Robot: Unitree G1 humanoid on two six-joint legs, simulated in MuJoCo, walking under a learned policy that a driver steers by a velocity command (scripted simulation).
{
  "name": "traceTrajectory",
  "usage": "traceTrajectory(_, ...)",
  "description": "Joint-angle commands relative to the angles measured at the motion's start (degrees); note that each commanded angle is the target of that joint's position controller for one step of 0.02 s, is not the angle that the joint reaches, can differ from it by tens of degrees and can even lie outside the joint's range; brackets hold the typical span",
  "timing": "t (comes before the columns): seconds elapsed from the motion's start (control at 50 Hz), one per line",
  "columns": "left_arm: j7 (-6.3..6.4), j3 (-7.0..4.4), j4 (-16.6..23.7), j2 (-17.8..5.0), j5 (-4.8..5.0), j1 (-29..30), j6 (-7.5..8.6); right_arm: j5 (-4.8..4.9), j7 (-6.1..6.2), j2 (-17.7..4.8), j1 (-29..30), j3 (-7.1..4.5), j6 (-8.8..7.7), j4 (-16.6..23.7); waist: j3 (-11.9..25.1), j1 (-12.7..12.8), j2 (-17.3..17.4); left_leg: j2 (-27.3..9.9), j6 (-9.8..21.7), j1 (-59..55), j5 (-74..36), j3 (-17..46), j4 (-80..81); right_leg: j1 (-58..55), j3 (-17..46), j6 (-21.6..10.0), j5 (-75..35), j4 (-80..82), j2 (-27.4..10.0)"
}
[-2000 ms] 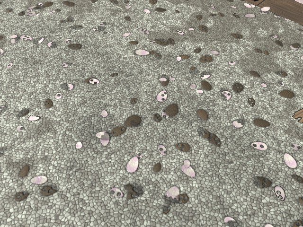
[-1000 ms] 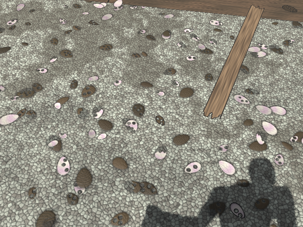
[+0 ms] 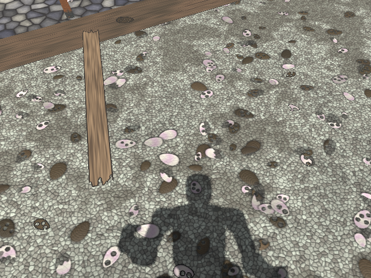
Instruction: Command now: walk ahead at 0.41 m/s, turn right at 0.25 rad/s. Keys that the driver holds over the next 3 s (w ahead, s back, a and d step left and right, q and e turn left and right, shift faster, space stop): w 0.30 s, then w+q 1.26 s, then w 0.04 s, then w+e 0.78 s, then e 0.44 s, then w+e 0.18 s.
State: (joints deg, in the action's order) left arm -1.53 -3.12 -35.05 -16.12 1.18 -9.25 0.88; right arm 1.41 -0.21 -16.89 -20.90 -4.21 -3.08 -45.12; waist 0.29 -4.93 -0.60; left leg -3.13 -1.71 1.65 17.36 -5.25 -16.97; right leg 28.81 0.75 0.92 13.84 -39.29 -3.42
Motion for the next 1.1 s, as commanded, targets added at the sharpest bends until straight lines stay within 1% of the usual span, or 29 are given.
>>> traceTrajectory(0.02, -0.30, -1.66, 3.86, -5.55, 0.24, 0.03, 1.40, 1.24, -0.54, -11.41, 3.77, -2.57, -0.48, 2.83, -3.43, 5.08, 7.39, -13.19, 11.10, 8.71, -6.70, 8.15, 3.56, -11.25, -4.19, -3.13, -2.09, 8.92, 2.71)
traceTrajectory(0.04, 0.11, -2.94, 1.83, -7.72, 0.28, -6.14, 1.30, 0.88, -0.60, -9.72, 3.06, -1.82, -0.53, 2.30, -0.07, 8.15, 5.50, -10.98, 9.52, 11.42, -15.04, 5.55, -4.34, -21.39, -4.76, -4.61, -2.51, 10.69, 4.49)
traceTrajectory(0.06, 0.69, -4.34, -0.01, -10.70, 0.18, -14.61, 1.14, -0.03, -0.62, -6.54, 3.11, -0.52, -0.85, 2.52, 5.98, 12.34, 1.30, -7.13, 6.44, 16.79, -16.00, 0.75, -19.03, -33.73, 0.55, -6.41, -1.79, 11.45, 0.81)
traceTrajectory(0.08, 1.45, -5.30, 0.10, -18.02, -0.84, -19.41, 1.11, -1.88, -0.71, -0.76, 2.60, 1.55, -1.73, 6.52, 11.54, 11.47, -16.64, 1.14, 1.18, 37.22, 8.19, -1.84, -42.65, -48.03, 29.32, -14.81, 6.06, 17.88, -15.61)
traceTrajectory(0.1, 1.02, -4.55, 0.23, -15.33, -0.51, -19.97, 2.11, -0.39, -0.31, -5.52, 4.41, 0.38, -2.80, 6.35, 13.49, 12.84, -12.21, 2.72, 1.02, 43.77, 14.86, 7.71, -53.31, -45.39, 42.66, -19.48, 13.55, 24.69, -19.15)
traceTrajectory(0.12, 0.67, -3.21, 0.12, -11.96, -0.61, -16.46, 2.83, 1.17, -0.58, -8.45, 6.30, -0.53, -3.25, 7.02, 7.16, 11.38, -10.05, -0.76, 2.43, 47.82, 10.86, 8.91, -56.14, -41.38, 35.25, -17.87, 14.29, 24.88, -17.81)
traceTrajectory(0.14, 0.43, -2.40, 0.14, -9.37, -0.74, -13.65, 3.17, 1.12, -0.66, -8.13, 7.69, -0.35, -3.37, 6.88, 3.42, 10.03, -8.20, -3.03, 3.50, 47.09, 5.35, 8.15, -54.43, -36.11, 28.21, -16.22, 11.79, 25.16, -14.87)
traceTrajectory(0.16, 0.30, -1.76, 0.27, -7.69, -0.89, -10.66, 3.24, 0.00, -0.64, -7.44, 8.22, -0.31, -3.32, 6.39, 0.68, 8.53, -5.76, -4.37, 3.49, 45.44, 0.93, 8.19, -51.27, -31.37, 23.47, -15.05, 7.33, 26.36, -12.38)
traceTrajectory(0.2, 0.36, -1.24, 0.43, -6.30, -1.45, -7.61, 3.67, -0.60, -1.13, -6.38, 6.76, -0.38, -2.53, 5.45, -1.00, 5.70, -6.07, -5.40, 2.88, 40.05, -4.99, 8.25, -47.71, -25.21, 17.12, -13.86, -2.56, 29.27, -9.51)
traceTrajectory(0.32, 1.36, -1.47, -3.17, -7.49, -1.10, -9.44, 4.37, -0.99, -1.47, -3.01, 13.19, 0.83, -1.41, 6.36, -3.66, 5.93, -2.88, -3.47, 0.21, 40.12, -18.93, 6.57, -30.48, -23.67, 5.45, -12.69, -18.21, 31.81, -6.69)
traceTrajectory(0.4, 1.84, -1.85, -6.05, -9.05, -1.04, -13.03, 4.48, -0.04, -2.77, -1.79, 21.00, 1.82, -1.84, 8.33, -6.15, 9.07, -2.41, -1.21, 1.85, 36.51, -26.79, 4.81, -19.11, -24.61, 0.85, -11.19, -15.64, 33.82, -7.56)
traceTrajectory(0.48, 2.08, -2.09, -8.45, -9.26, -0.86, -14.93, 3.59, 0.14, -4.31, -2.34, 25.08, 1.83, -2.16, 10.84, -6.85, 9.52, -1.74, 0.92, 4.97, 38.62, -21.89, 4.96, -14.19, -33.74, -1.93, -10.00, -23.78, 29.95, -10.52)
traceTrajectory(0.54, 3.08, -2.59, -8.17, -11.22, -1.23, -13.82, 2.40, -0.45, -4.55, -4.99, 20.05, 0.55, -1.89, 10.66, -0.31, 5.97, -5.18, 5.99, 8.05, 29.62, -13.35, 0.56, -15.09, -38.79, -4.46, -7.74, -54.70, 18.03, -10.36)
traceTrajectory(0.56, 3.50, -2.61, -7.76, -11.71, -1.47, -13.12, 1.74, -0.44, -4.20, -7.22, 13.35, -0.67, -1.62, 9.24, 4.14, 2.37, -5.71, 8.32, 9.51, 21.28, -12.06, -0.84, -14.73, -38.21, -5.96, -6.63, -62.37, 8.27, -9.17)
traceTrajectory(0.58, 4.00, -2.46, -6.98, -11.88, -1.51, -12.38, 1.57, -0.25, -3.39, -9.90, 4.99, -2.02, -1.29, 7.79, 8.65, -2.28, -4.23, 7.16, 11.81, 5.98, -15.21, 2.46, -13.25, -28.88, -7.37, -4.57, -58.29, -4.96, -7.67)
traceTrajectory(0.6, 3.43, -0.62, -4.73, -6.49, -2.72, -18.33, 2.66, -0.85, -2.59, -16.32, -2.19, -3.73, -0.84, 7.54, 17.91, -0.75, 7.82, -8.17, 21.45, -20.62, -14.28, 27.19, -16.10, -3.92, -7.11, -0.54, -26.12, -28.90, -0.93)
traceTrajectory(0.62, 2.23, 0.75, -5.16, -4.49, -2.72, -18.99, 4.65, 0.27, -2.49, -13.56, -2.95, -2.94, -0.90, 7.20, 25.93, -0.40, 11.28, -16.35, 27.93, -29.55, -3.99, 53.10, -4.94, 8.81, 2.90, 0.89, 17.87, -41.56, 8.50)
traceTrajectory(0.64, 1.29, -0.68, -3.19, -9.37, 0.13, -11.71, 6.17, -0.10, -2.05, -10.66, -1.72, -2.15, -0.73, 7.16, 19.30, -2.41, 7.15, -14.25, 23.99, -25.37, 1.77, 47.73, -1.59, 14.99, 7.90, -0.25, 14.98, -43.82, 4.63)
traceTrajectory(0.66, 1.10, -0.34, -1.08, -9.42, 1.05, -6.77, 7.07, -0.21, -1.71, -9.51, 1.79, -1.82, -0.73, 7.75, 11.18, -1.28, 3.37, -12.23, 21.45, -16.13, 0.77, 40.34, -0.22, 16.09, 6.86, -1.24, 10.47, -39.90, 1.90)
traceTrajectory(0.68, 1.40, -0.24, -0.59, -8.71, -0.01, -4.82, 7.46, -0.43, -1.56, -8.37, 5.25, -1.36, -0.77, 8.34, 5.02, 1.34, -0.84, -10.10, 20.36, -6.00, -5.12, 35.11, 1.29, 14.52, 5.85, -1.21, 7.90, -34.20, 0.03)
traceTrajectory(0.72, 1.83, -0.76, -0.69, -8.65, -1.74, -6.29, 6.52, -1.40, -1.18, -6.71, 9.00, -0.81, -0.95, 9.83, 1.53, 5.32, 1.21, -6.53, 19.79, 5.76, -14.56, 29.41, 3.86, 7.36, 5.57, -0.10, 5.12, -28.26, -2.11)
traceTrajectory(0.78, 2.18, -0.10, -0.60, -6.40, -2.49, -7.09, 5.03, -0.95, -0.46, -7.63, 9.20, -1.15, -1.14, 9.29, 0.08, 6.64, 2.71, -4.46, 20.06, 14.37, -21.79, 23.55, 5.31, 4.49, 3.12, 2.79, 2.58, -20.03, -2.32)
traceTrajectory(0.86, 1.99, 1.15, 1.71, -3.54, -2.34, 3.00, 5.28, -0.11, 0.58, -9.55, 6.08, -1.82, -0.47, 7.84, -0.89, 2.64, 3.72, 0.21, 15.71, 19.25, -16.67, 18.59, 3.76, -1.12, 1.64, 4.15, -14.91, -0.78, 0.90)
traceTrajectory(0.94, 1.19, 0.27, 2.85, -5.87, -0.76, 7.54, 6.00, 0.49, 0.98, -9.70, 1.89, -1.95, 0.54, 6.38, 0.32, 0.98, 5.48, -1.91, 13.65, 13.48, -8.93, 24.77, -0.61, -4.25, 4.06, 3.73, -17.44, 8.43, 3.06)
traceTrajectory(1.02, 1.20, -1.96, 1.13, -9.12, -0.64, -0.48, 6.81, -0.13, 0.90, -7.26, 2.56, -1.38, 0.96, 6.85, 2.92, 6.42, 7.24, -1.46, 9.91, 10.96, -8.32, 28.53, -11.57, -16.15, 3.97, -0.98, -9.93, 13.45, 2.27)
traceTrajectory(1.04, 1.67, -2.86, 0.70, -11.76, -1.66, -7.50, 7.03, -0.70, 0.54, -3.51, 2.09, -0.04, 0.68, 7.61, 9.27, 9.60, 2.48, 1.88, 7.79, 15.44, -4.19, 24.50, -25.28, -28.23, 11.07, -4.67, -5.81, 13.44, -5.66)
traceTrajectory(1.06, 1.76, -4.11, -0.86, -16.77, -2.73, -12.96, 6.22, 0.32, 0.46, 0.40, -5.05, 1.28, 0.10, 9.36, 16.96, 7.53, -14.43, 10.00, 3.81, 33.59, 14.64, 15.43, -44.48, -46.49, 35.35, -13.71, 6.09, 17.72, -18.98)
traceTrajectory(1.08, 1.20, -3.72, -1.51, -13.49, -1.52, -13.98, 5.77, 1.20, 0.62, -4.58, -5.44, 0.61, 0.01, 9.05, 15.52, 8.20, -15.72, 5.86, 2.85, 42.91, 16.15, 15.06, -54.53, -46.43, 46.99, -15.22, 20.34, 21.70, -21.84)
traceTrajectory(1.1, 1.33, -2.67, -0.76, -9.54, -1.31, -11.47, 5.56, 1.02, 0.76, -8.54, -0.24, -0.54, 0.37, 9.04, 8.29, 9.80, -9.09, 3.68, 2.37, 45.02, 10.49, 15.23, -57.98, -40.62, 38.93, -12.77, 20.75, 22.75, -18.99)
